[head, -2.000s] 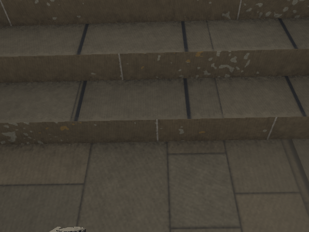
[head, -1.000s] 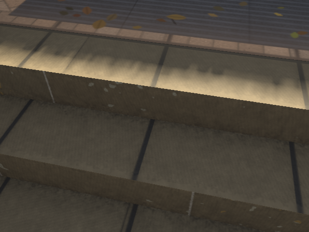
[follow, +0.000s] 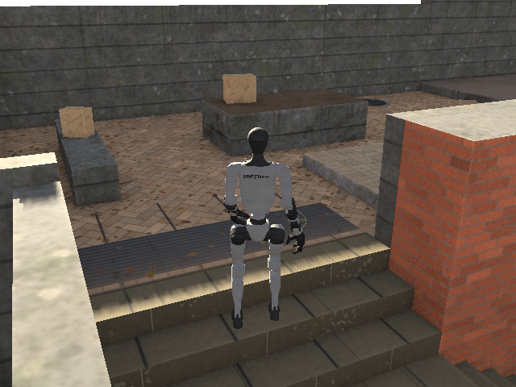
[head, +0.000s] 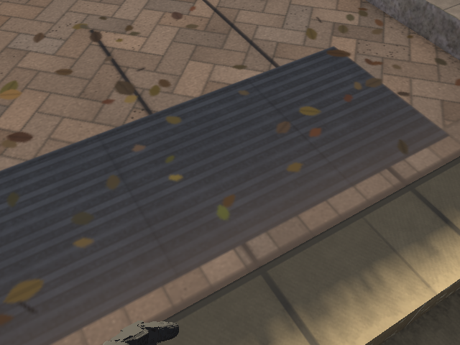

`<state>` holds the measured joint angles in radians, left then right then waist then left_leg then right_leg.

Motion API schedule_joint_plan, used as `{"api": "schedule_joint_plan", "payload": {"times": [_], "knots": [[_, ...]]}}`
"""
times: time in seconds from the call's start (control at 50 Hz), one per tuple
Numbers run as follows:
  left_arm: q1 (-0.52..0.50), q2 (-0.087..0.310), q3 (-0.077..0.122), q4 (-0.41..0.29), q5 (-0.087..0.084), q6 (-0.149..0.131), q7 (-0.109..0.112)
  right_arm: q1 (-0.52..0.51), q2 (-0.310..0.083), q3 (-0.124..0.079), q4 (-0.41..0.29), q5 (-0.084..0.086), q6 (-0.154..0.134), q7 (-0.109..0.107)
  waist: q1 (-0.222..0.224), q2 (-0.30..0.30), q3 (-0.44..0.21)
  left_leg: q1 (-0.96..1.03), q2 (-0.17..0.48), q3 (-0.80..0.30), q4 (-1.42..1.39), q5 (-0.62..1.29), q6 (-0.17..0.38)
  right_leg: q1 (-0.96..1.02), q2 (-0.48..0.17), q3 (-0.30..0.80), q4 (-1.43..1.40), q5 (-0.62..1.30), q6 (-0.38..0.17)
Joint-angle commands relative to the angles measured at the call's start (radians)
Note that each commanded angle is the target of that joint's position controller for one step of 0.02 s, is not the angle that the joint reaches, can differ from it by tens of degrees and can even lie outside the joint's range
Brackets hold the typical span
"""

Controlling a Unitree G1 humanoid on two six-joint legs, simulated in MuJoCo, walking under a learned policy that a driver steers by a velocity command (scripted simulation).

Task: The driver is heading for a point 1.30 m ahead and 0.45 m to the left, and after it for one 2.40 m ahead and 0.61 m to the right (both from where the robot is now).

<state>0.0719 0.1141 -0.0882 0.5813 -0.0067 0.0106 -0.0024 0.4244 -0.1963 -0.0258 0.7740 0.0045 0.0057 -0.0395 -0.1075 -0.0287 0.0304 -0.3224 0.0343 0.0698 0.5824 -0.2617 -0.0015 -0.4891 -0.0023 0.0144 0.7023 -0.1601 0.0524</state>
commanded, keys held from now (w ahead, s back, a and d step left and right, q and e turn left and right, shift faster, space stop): q+shift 0.42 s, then w+q+shift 0.22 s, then w+shift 0.06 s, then w+e+shift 0.30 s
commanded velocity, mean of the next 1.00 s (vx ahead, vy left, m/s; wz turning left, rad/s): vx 0.38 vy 0.00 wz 0.54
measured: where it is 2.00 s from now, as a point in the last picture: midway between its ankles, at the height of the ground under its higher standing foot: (98, 181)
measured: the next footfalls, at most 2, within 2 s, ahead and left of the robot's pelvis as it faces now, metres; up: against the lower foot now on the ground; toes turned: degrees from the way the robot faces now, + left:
right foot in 0.02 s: +0.13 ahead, -0.11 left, +0.00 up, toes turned +1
left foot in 0.40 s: +0.00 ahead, +0.16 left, +0.00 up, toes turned +24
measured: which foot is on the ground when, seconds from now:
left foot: down 0.00-0.02, up 0.04-0.38, down 0.40-0.92, up 0.94-1.00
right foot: up 0.00-0.00, down 0.02-0.40, up 0.42-0.88, down 0.90-1.00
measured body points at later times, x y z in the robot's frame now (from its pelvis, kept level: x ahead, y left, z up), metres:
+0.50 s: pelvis +0.01 +0.06 -0.01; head +0.01 +0.09 +0.44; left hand +0.08 +0.38 -0.10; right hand +0.27 -0.10 -0.09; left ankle -0.03 +0.14 -0.73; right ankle +0.04 -0.11 -0.62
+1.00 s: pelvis +0.24 +0.14 +0.08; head +0.23 +0.13 +0.53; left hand +0.16 +0.43 -0.02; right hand +0.48 +0.01 -0.04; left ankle +0.03 +0.16 -0.51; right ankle +0.31 +0.12 -0.55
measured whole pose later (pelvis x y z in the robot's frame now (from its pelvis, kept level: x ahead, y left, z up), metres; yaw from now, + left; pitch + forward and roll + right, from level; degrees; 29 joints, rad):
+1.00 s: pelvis +0.24 +0.14 +0.08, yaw +35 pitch +1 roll -3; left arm 0.30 0.30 0.03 0.71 0.01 -0.06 -0.03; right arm 0.28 -0.25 0.00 0.82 -0.04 -0.07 0.05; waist 0.07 0.05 -0.09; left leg -0.35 -0.02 -0.16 1.37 -0.07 0.21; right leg -0.69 0.09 -0.14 1.22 -0.57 -0.13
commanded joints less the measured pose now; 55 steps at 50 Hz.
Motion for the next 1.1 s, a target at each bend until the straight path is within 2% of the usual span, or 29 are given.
{"api": "schedule_joint_plan", "payload": {"times": [0.02, 0.04, 0.06, 0.1, 0.14, 0.2, 0.26, 0.32, 0.36, 0.4, 0.42, 0.44, 0.46, 0.48, 0.5, 0.58, 0.68, 0.74, 0.76, 0.82, 0.88, 0.9, 0.92, 0.94, 0.96, 1.0, 1.02, 1.06, 1.1], "knots": [[0.086, 0.221, 0.115, -0.033, 0.008, -0.006, 0.035, -0.137, -0.114, -0.038, -0.106, 0.001, -0.005, 0.006, 0.129, 0.089, -0.108, -0.129, 0.034, -0.181, 0.114, -0.072, 0.073, 0.379, -0.099, 0.091, -0.216, 0.339, -0.053], [0.178, 0.272, 0.132, -0.043, 0.045, 0.003, 0.040, -0.084, -0.062, -0.032, -0.114, -0.008, -0.013, 0.009, 0.146, -0.144, -0.196, -0.361, -0.059, -0.104, 0.469, -0.367, -0.015, 0.559, -0.372, 0.313, -0.197, 0.662, -0.180], [0.133, 0.272, 0.131, -0.088, 0.097, 0.000, 0.029, -0.008, -0.083, -0.038, -0.111, 0.021, -0.006, 0.005, 0.139, -0.225, -0.337, -0.388, -0.071, -0.122, 0.887, -0.434, -0.072, 0.457, -0.542, 0.504, -0.308, 0.461, -0.373], [-0.034, 0.152, 0.098, -0.110, 0.075, -0.008, 0.027, -0.080, -0.097, -0.061, -0.125, 0.047, 0.033, -0.018, 0.088, -0.109, -0.139, -0.544, -0.032, -0.139, 1.331, -0.350, -0.115, 0.236, -0.442, 0.394, -0.380, -0.009, -0.344], [-0.070, 0.132, 0.093, -0.087, 0.031, -0.003, 0.058, -0.117, -0.108, -0.059, -0.158, 0.026, 0.059, -0.038, 0.064, -0.089, -0.061, -0.532, -0.013, -0.132, 1.306, -0.195, -0.132, 0.185, -0.323, 0.188, -0.350, 0.015, -0.265], [0.008, 0.148, 0.101, -0.058, 0.037, -0.015, 0.097, -0.164, -0.076, -0.031, -0.205, 0.006, 0.049, -0.017, 0.083, -0.048, -0.099, -0.524, 0.005, -0.116, 1.174, -0.037, -0.139, 0.281, -0.322, 0.059, -0.299, 0.185, -0.283], [-0.044, 0.203, 0.138, -0.055, 0.031, -0.005, 0.092, -0.230, -0.012, 0.011, -0.243, 0.006, 0.050, 0.008, 0.073, -0.106, -0.133, -0.325, 0.051, -0.053, 0.704, -0.085, -0.123, 0.265, -0.302, -0.092, -0.294, 0.320, -0.256], [-0.045, 0.293, 0.178, -0.050, 0.019, -0.003, 0.049, -0.249, -0.067, -0.006, -0.257, 0.019, 0.069, 0.037, 0.091, -0.185, -0.184, -0.117, 0.055, -0.006, 0.387, -0.110, -0.075, 0.265, -0.386, -0.104, -0.310, 0.357, -0.258], [-0.061, 0.282, 0.179, -0.042, 0.003, 0.000, 0.036, -0.198, -0.097, -0.030, -0.239, 0.006, 0.085, 0.034, 0.071, -0.172, -0.199, -0.038, 0.047, 0.012, 0.225, -0.024, -0.021, 0.290, -0.417, -0.113, -0.237, 0.370, -0.205], [0.032, 0.222, 0.168, 0.023, -0.024, 0.026, 0.018, -0.204, -0.123, -0.057, -0.233, 0.005, 0.076, 0.029, 0.089, -0.009, -0.152, 0.009, -0.038, 0.012, -0.070, 0.092, 0.050, 0.301, -0.294, -0.204, -0.005, 0.134, -0.101], [0.046, 0.201, 0.168, -0.004, 0.003, 0.026, 0.013, -0.162, -0.253, -0.096, -0.246, -0.015, 0.068, 0.032, 0.095, 0.268, -0.146, 0.200, 0.106, -0.256, -0.055, 0.683, 0.122, 0.008, -0.215, -0.229, 0.268, -0.272, 0.001], [-0.045, 0.166, 0.152, -0.067, 0.020, 0.011, 0.015, -0.100, -0.335, -0.112, -0.264, -0.032, 0.058, 0.033, 0.055, 0.402, -0.218, 0.343, 0.252, -0.576, -0.104, 0.650, 0.307, -0.305, -0.075, -0.141, 0.638, -0.483, 0.094], [-0.110, 0.169, 0.150, -0.066, -0.006, -0.020, 0.004, -0.048, -0.345, -0.116, -0.271, -0.036, 0.032, 0.046, -0.024, 0.264, -0.287, 0.378, 0.318, -0.803, -0.234, 0.068, 0.392, -0.449, -0.031, 0.021, 0.898, -0.442, 0.076], [-0.188, 0.125, 0.135, -0.076, -0.016, -0.056, -0.009, -0.013, -0.333, -0.110, -0.243, -0.013, 0.017, 0.044, -0.040, 0.172, -0.184, 0.393, 0.299, -0.845, -0.322, -0.470, 0.369, -0.630, -0.042, 0.076, 0.992, -0.329, 0.037], [-0.221, 0.110, 0.126, -0.079, -0.009, -0.085, -0.009, -0.014, -0.309, -0.102, -0.223, 0.002, 0.012, 0.039, -0.024, 0.145, -0.061, 0.376, 0.292, -0.850, -0.349, -0.573, 0.337, -0.766, -0.046, 0.068, 1.057, -0.242, 0.018], [-0.160, 0.050, 0.087, -0.094, 0.015, -0.139, -0.030, 0.038, -0.108, -0.021, -0.161, -0.011, -0.003, 0.042, 0.036, 0.171, 0.003, 0.321, 0.161, -0.715, -0.278, -0.463, 0.297, -0.925, -0.009, 0.024, 1.443, -0.101, -0.011], [-0.133, -0.039, 0.003, -0.145, 0.016, -0.135, -0.045, 0.046, -0.071, 0.011, -0.056, -0.036, -0.004, 0.045, 0.099, 0.177, 0.051, 0.156, 0.122, -0.620, -0.276, -0.321, 0.270, -1.118, -0.029, -0.026, 1.719, -0.138, -0.035], [-0.283, -0.009, -0.030, -0.234, 0.045, -0.120, -0.008, 0.037, -0.108, 0.008, -0.010, -0.005, 0.001, 0.023, 0.089, 0.201, 0.046, -0.158, 0.134, -0.544, -0.548, -0.289, 0.298, -0.831, -0.078, -0.146, 1.265, -0.022, -0.013], [-0.289, 0.007, -0.025, -0.255, 0.035, -0.116, 0.004, 0.052, -0.118, 0.007, 0.018, 0.005, -0.011, 0.018, 0.099, 0.239, 0.052, -0.187, 0.157, -0.521, -0.637, -0.272, 0.300, -0.705, -0.106, -0.157, 1.137, 0.004, -0.025], [-0.090, 0.095, 0.022, -0.168, -0.036, -0.099, 0.006, -0.005, -0.151, 0.006, 0.083, 0.019, -0.035, 0.023, 0.204, 0.237, -0.087, 0.036, 0.152, -0.176, -0.688, 0.307, 0.226, -0.287, -0.090, -0.234, 0.766, -0.110, -0.117], [0.145, 0.252, 0.107, -0.111, -0.062, -0.067, -0.013, 0.040, -0.288, -0.024, 0.139, -0.027, -0.028, 0.022, 0.319, 0.355, -0.238, 0.382, 0.241, -0.082, -0.294, 1.660, 0.248, -0.017, 0.077, -0.245, 0.639, -0.474, -0.158], [0.235, 0.301, 0.129, -0.080, -0.066, -0.055, -0.027, 0.032, -0.303, -0.031, 0.137, -0.046, -0.025, 0.020, 0.347, 0.305, -0.258, 0.422, 0.271, -0.066, -0.063, 1.759, 0.264, 0.057, 0.109, -0.119, 0.472, -0.506, -0.183], [0.393, 0.381, 0.147, 0.006, -0.016, -0.056, -0.050, -0.086, -0.254, -0.024, 0.053, -0.057, -0.042, 0.010, 0.375, 0.055, -0.247, 0.239, 0.238, -0.104, 0.287, 1.606, 0.270, 0.170, 0.083, 0.182, 0.246, -0.563, -0.237], [0.410, 0.380, 0.134, 0.086, 0.026, -0.067, -0.052, -0.074, -0.017, 0.024, -0.028, -0.022, -0.076, 0.050, 0.221, -0.562, -0.227, -0.166, -0.041, -0.184, 0.633, 0.440, 0.226, 0.327, -0.049, 0.858, -0.362, -0.969, -0.384], [0.387, 0.227, 0.100, 0.107, 0.041, -0.069, -0.024, -0.190, -0.031, 0.025, -0.105, -0.063, -0.132, 0.097, 0.184, -0.549, -0.185, -0.409, -0.151, -0.304, 1.121, 0.188, 0.220, 0.310, -0.149, 1.250, -0.592, -1.098, -0.371], [0.396, 0.049, 0.057, 0.187, 0.043, -0.084, -0.050, -0.418, 0.026, 0.057, -0.254, -0.051, -0.165, 0.144, 0.117, -0.083, -0.005, -0.602, -0.090, -0.286, 1.492, 0.188, 0.272, 0.071, -0.149, 1.004, -0.433, -0.819, -0.263], [0.385, 0.038, 0.059, 0.214, 0.024, -0.091, -0.058, -0.397, 0.054, 0.071, -0.269, -0.054, -0.163, 0.152, 0.062, 0.040, 0.045, -0.657, -0.058, -0.255, 1.515, 0.156, 0.267, 0.026, -0.107, 0.792, -0.345, -0.648, -0.255], [0.307, 0.051, 0.060, 0.217, 0.005, -0.089, -0.067, -0.270, 0.100, 0.106, -0.261, -0.048, -0.138, 0.151, -0.025, 0.071, 0.020, -0.686, -0.010, -0.209, 1.491, 0.103, 0.212, -0.021, -0.011, 0.485, -0.242, -0.414, -0.248], [0.297, 0.107, 0.065, 0.215, -0.018, -0.093, -0.063, -0.266, 0.050, 0.109, -0.268, -0.034, -0.127, 0.126, -0.040, 0.110, 0.038, -0.699, 0.041, -0.154, 1.253, 0.031, 0.140, -0.043, 0.005, 0.391, -0.311, -0.381, -0.270]]}}
Velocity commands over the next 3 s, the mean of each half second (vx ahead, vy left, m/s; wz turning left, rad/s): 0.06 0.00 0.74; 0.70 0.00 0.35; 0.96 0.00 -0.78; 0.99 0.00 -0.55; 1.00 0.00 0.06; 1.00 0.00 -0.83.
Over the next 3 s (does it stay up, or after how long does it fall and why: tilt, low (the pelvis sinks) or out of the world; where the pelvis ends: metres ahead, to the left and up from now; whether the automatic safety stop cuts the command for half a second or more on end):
stays up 1.92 0.14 0.18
